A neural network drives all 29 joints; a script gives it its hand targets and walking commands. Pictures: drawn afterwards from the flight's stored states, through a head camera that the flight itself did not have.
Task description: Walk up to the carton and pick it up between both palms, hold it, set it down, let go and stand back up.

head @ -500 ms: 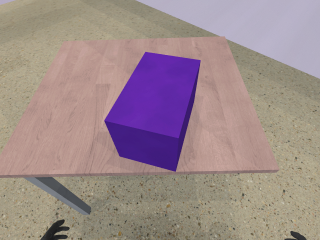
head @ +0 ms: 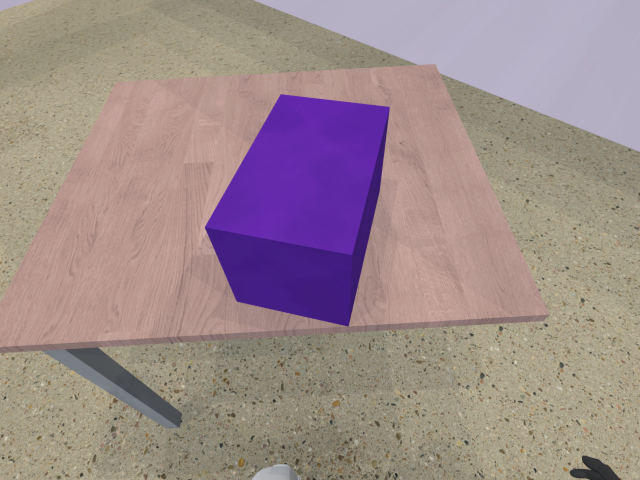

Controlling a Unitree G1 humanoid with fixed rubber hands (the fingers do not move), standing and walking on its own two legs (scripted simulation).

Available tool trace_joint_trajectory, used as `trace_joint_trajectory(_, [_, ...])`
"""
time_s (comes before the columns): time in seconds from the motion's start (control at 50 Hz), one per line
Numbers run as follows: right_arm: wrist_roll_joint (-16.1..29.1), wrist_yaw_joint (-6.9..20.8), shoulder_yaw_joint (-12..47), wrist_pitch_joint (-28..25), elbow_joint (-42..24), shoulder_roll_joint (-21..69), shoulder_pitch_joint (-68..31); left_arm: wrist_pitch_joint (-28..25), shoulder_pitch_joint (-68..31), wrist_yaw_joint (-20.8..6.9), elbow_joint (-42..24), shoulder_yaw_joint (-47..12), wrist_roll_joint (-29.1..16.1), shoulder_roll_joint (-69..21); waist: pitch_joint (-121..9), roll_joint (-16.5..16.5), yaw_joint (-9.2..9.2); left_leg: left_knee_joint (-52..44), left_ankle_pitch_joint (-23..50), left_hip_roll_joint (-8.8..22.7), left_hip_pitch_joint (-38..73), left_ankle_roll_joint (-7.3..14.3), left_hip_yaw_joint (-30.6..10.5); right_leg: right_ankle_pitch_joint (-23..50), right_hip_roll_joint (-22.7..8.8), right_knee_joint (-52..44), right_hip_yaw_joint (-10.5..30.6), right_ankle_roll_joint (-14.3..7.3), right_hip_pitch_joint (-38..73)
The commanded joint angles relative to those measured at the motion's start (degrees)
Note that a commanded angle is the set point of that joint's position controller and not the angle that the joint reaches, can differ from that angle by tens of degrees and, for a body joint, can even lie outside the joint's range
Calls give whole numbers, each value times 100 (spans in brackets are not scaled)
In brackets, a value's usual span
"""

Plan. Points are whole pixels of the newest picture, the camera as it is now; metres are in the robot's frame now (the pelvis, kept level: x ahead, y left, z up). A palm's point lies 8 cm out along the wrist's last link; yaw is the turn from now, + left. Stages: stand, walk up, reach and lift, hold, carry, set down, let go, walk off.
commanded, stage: walk up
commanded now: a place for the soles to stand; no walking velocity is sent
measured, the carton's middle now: (312, 204) +0.49 +0.05 +0.03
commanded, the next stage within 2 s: none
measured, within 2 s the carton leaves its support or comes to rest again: neither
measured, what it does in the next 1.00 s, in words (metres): stands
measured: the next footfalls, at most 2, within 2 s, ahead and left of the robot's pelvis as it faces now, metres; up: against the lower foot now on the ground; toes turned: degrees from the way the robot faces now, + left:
none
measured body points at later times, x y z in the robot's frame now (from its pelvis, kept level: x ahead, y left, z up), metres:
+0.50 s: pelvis +0.01 -0.01 +0.01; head +0.02 +0.00 +0.46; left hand +0.12 +0.31 -0.11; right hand +0.12 -0.33 -0.09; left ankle +0.02 +0.13 -0.73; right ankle -0.04 -0.12 -0.73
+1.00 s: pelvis -0.01 +0.01 +0.01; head -0.01 +0.02 +0.46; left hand +0.09 +0.32 -0.11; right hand +0.08 -0.31 -0.10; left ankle +0.02 +0.13 -0.73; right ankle -0.04 -0.12 -0.73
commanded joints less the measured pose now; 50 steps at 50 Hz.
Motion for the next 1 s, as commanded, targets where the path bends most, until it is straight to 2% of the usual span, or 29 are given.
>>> trace_joint_trajectory(0.0, [32,-25,-214,-86,-132,-922,67,-245,-722,48,-611,249,1,1357,-312,-953,-113,720,-1336,-146,877,96,-361,-437,-1799,-1280,1728,-1012,-1348])
trace_joint_trajectory(0.02, [5,-19,-214,-132,-146,-928,44,-220,-867,23,-774,280,43,1276,-148,-695,-112,566,-1159,-290,923,118,-127,236,-1473,-1054,1287,-919,-1339])
trace_joint_trajectory(0.04, [34,-1,-143,-167,-131,-848,37,-223,-718,32,-712,218,25,1109,-246,-920,-162,178,-732,-317,614,196,12,1195,-1143,-770,730,-773,-670])
trace_joint_trajectory(0.08, [-11,-72,-131,-257,-127,-745,300,-230,-326,37,-562,196,-26,1113,-541,-1205,-95,-804,225,-216,711,270,25,3138,-1076,-106,434,-512,223])
trace_joint_trajectory(0.1, [-33,-92,-140,-318,-123,-774,210,-177,-202,55,-620,224,-101,1123,-747,-1255,45,-1151,1318,-137,1283,273,-4,3252,-852,236,336,-306,125])
trace_joint_trajectory(0.14, [-44,-168,-201,-424,-100,-1002,335,-154,-390,14,-671,158,-215,987,-919,-712,10,-1029,2360,295,2557,657,-774,2738,-706,976,385,-158,-1039])
trace_joint_trajectory(0.16, [-24,-149,-121,-457,-138,-1216,367,-109,-131,21,-675,136,-182,913,-1208,-163,14,-937,2894,1094,2513,1090,-1485,1193,-436,1001,230,24,-1111])
trace_joint_trajectory(0.18, [10,-156,-181,-420,-20,-1354,329,-88,-287,55,-604,163,-141,888,-1010,219,17,-1022,2929,1375,1840,1362,-1762,252,-434,785,230,132,-742])
trace_joint_trajectory(0.2, [41,-124,-135,-383,-129,-1269,114,-133,-218,34,-649,158,-152,857,-888,433,145,-1155,2744,1264,1563,1203,-1379,13,-534,286,293,88,-478])
trace_joint_trajectory(0.24, [102,-78,-61,-342,-221,-948,-379,-231,-114,-35,-522,180,-110,1031,-635,71,330,-941,1393,429,921,596,-489,1144,-824,-440,825,-157,-29])
trace_joint_trajectory(0.26, [122,-83,-29,-347,-271,-850,-384,-226,-135,-52,-467,181,-80,1108,-701,38,213,-828,691,-27,831,312,-175,1328,-1027,-637,962,-229,136])
trace_joint_trajectory(0.28, [90,-98,-7,-330,-107,-823,-184,-228,-199,-29,-449,264,-40,1275,-442,-489,207,-758,813,-86,463,210,-211,1507,-1001,-608,825,-260,411])
trace_joint_trajectory(0.3, [9,-106,-8,-333,-174,-901,-152,-200,-333,-47,-426,230,-48,1159,-623,-26,215,-609,939,-137,532,154,28,2187,-1113,-610,899,-319,641])
trace_joint_trajectory(0.34, [29,-129,-20,-375,-139,-925,-128,-172,-347,-7,-469,212,-41,1328,-775,-743,90,-760,929,-191,784,204,105,2929,-1145,-329,773,-474,483])
trace_joint_trajectory(0.36, [57,-110,-18,-384,-74,-827,-105,-164,-548,4,-580,234,-126,1214,-537,-404,44,-923,888,-157,958,112,112,2307,-1087,-388,677,-425,73])
trace_joint_trajectory(0.38, [46,-109,-11,-398,-159,-806,-162,-111,-714,-27,-515,230,-90,1216,-546,-533,22,-997,1242,1,1303,227,-126,1839,-945,-455,529,-338,-307])
trace_joint_trajectory(0.46, [58,-112,1,-387,-107,-941,-56,-120,-671,-18,-535,243,-98,1149,-924,-456,23,-875,2415,246,1520,373,-341,2185,-770,-296,364,-163,-33])
trace_joint_trajectory(0.5, [47,-130,-42,-338,-91,-966,-216,-122,-591,-34,-512,209,-67,1059,-903,-487,61,-947,1630,241,1307,420,-364,1611,-825,-538,459,-203,1])
trace_joint_trajectory(0.6, [-10,-119,-52,-357,-79,-1081,-200,-77,-529,-45,-451,175,-99,1024,-980,56,204,-1190,1485,221,1488,337,-422,1364,-785,-481,491,-165,85])
trace_joint_trajectory(0.64, [2,-130,-15,-382,-81,-1077,-305,-66,-601,-79,-392,192,-96,1144,-802,-277,289,-1191,1455,245,1202,334,-496,1403,-823,-707,488,-174,189])
trace_joint_trajectory(0.66, [7,-131,-38,-364,-38,-935,-289,-57,-702,-77,-350,201,-31,1107,-696,-181,59,-1233,1386,131,1238,305,-359,1361,-838,-671,454,-134,67])
trace_joint_trajectory(0.68, [40,-152,-16,-371,54,-979,-119,-68,-777,-72,-421,210,-38,1070,-751,-520,104,-1155,1232,109,1348,268,-258,1012,-839,-726,534,-176,-6])
trace_joint_trajectory(0.74, [15,-95,-15,-335,108,-997,-108,-91,-766,-84,-387,170,-49,1079,-313,-570,-2,-1276,304,40,1345,239,-254,-130,-836,-1102,620,-185,-669])
trace_joint_trajectory(0.76, [-30,-78,-88,-315,149,-992,-73,-113,-916,-99,-362,152,-31,1141,-306,-254,-32,-1297,512,23,1397,219,-183,-199,-921,-1185,742,-263,-684])
trace_joint_trajectory(0.8, [2,-79,10,-362,220,-943,39,-140,-686,-105,-315,170,-3,1125,-616,-552,2,-1417,637,215,1260,278,-441,-153,-830,-1246,585,-163,-279])
trace_joint_trajectory(0.86, [9,-76,-29,-397,220,-939,-179,-161,-714,-78,-333,130,-84,938,-816,85,19,-1535,754,230,1575,294,-446,288,-858,-947,599,-210,-192])
trace_joint_trajectory(0.88, [20,-91,14,-391,259,-974,-170,-158,-790,-88,-220,126,-92,1004,-762,-351,60,-1593,710,247,1597,237,-435,439,-894,-1084,615,-169,-167])
trace_joint_trajectory(0.94, [32,-87,-2,-411,289,-918,-171,-143,-770,-78,-214,155,-88,1007,-557,-62,29,-1671,892,231,1279,252,-464,472,-876,-1099,574,-113,-43])
trace_joint_trajectory(0.98, [54,-83,52,-421,256,-798,-133,-111,-675,-62,-152,168,-93,1142,-704,-411,31,-1597,968,263,1307,215,-530,587,-822,-1062,462,-91,29])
